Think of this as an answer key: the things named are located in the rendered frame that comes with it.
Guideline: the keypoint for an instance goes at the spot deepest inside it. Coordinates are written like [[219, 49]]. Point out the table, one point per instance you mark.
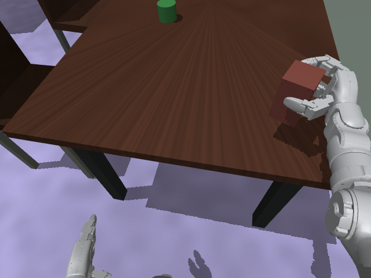
[[195, 92]]

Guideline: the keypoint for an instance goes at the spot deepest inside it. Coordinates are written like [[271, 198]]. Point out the left robot hand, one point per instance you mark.
[[80, 262]]

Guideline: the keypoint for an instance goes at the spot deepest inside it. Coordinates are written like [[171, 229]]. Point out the chair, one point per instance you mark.
[[71, 15], [18, 80]]

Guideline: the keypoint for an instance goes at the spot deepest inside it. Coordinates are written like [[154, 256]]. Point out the right robot hand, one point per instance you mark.
[[342, 88]]

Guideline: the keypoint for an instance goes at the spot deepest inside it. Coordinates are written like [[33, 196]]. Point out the right robot arm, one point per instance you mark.
[[348, 216]]

